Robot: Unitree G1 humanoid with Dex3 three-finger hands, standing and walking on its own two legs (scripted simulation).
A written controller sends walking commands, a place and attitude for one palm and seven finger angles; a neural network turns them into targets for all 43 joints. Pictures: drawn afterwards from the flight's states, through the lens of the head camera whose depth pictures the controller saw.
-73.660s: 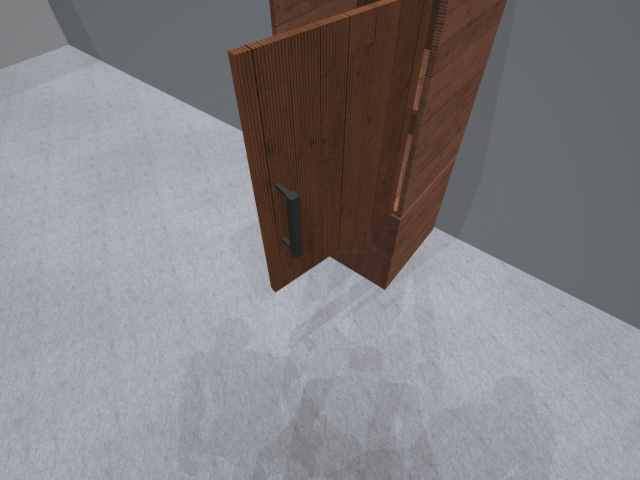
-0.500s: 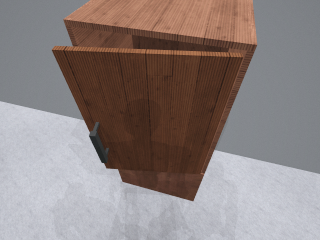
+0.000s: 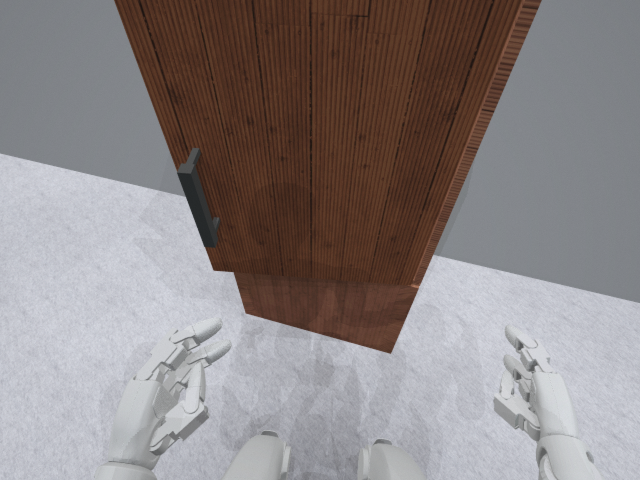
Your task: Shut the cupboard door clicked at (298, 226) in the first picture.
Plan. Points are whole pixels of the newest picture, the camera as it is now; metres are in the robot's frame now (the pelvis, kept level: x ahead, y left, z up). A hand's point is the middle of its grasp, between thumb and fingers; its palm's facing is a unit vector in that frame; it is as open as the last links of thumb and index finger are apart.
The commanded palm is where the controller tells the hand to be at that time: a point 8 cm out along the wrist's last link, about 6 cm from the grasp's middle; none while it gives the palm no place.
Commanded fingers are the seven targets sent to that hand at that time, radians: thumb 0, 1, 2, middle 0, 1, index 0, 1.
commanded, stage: raise the hand and make a fist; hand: left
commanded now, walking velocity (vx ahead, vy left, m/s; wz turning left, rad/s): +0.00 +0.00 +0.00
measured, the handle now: (203, 200) +0.51 +0.24 +0.01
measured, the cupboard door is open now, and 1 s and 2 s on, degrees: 12 12 12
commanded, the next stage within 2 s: bring the fist close to the handle in 1.50 s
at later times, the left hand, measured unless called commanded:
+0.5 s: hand (153, 386) +0.21 +0.21 +0.04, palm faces +0.03 -1.00 -0.03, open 3.9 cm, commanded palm +0.18 +0.26 +0.03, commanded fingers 0.00 0.90 0.90 -1.04 -1.22 -1.04 -1.22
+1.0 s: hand (149, 361) +0.24 +0.22 +0.03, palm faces +0.02 -1.00 -0.04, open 3.1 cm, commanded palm +0.22 +0.28 +0.03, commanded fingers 0.00 0.90 0.90 -1.30 -1.50 -1.30 -1.50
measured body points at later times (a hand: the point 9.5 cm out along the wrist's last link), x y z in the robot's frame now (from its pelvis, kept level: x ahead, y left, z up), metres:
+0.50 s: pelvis -0.01 +0.05 -0.01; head +0.06 +0.05 +0.43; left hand +0.20 +0.26 +0.04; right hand +0.15 -0.19 -0.10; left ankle +0.04 +0.13 -0.63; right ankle +0.05 -0.07 -0.63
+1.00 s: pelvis +0.02 +0.04 -0.01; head +0.10 +0.05 +0.43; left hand +0.23 +0.27 +0.04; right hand +0.23 -0.18 -0.08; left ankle +0.04 +0.13 -0.63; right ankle +0.05 -0.07 -0.63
